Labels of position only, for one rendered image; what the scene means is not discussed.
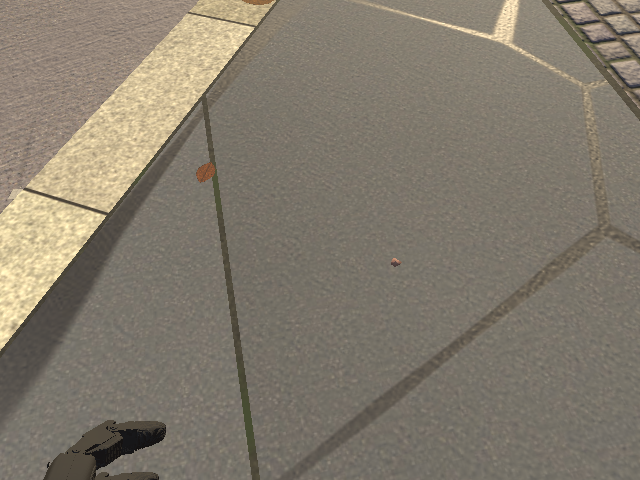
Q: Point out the robot left hand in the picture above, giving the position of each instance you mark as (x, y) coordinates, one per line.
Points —
(102, 445)

